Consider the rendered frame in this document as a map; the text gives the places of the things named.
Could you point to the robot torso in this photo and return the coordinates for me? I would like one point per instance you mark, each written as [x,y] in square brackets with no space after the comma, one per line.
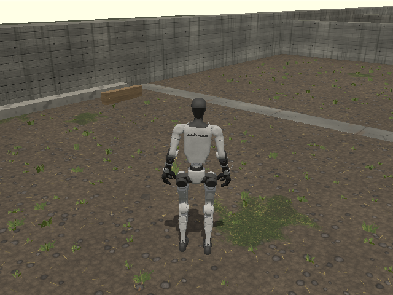
[197,143]

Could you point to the left robot upper arm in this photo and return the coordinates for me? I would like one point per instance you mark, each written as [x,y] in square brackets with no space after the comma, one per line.
[178,129]

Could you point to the left robot forearm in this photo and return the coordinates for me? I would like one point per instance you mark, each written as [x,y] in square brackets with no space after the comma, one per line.
[168,163]

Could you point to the right robot forearm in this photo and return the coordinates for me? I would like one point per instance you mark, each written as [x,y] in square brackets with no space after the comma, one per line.
[224,165]

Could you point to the robot left hand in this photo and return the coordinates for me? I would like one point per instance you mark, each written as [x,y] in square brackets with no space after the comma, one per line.
[168,175]

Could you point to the right robot thigh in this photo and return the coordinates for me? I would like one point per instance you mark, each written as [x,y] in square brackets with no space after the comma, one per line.
[210,189]

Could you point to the right robot upper arm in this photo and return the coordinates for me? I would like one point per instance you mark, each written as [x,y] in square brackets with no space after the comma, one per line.
[219,139]

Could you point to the robot right hand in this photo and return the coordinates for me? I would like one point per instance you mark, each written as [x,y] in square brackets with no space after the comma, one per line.
[224,177]

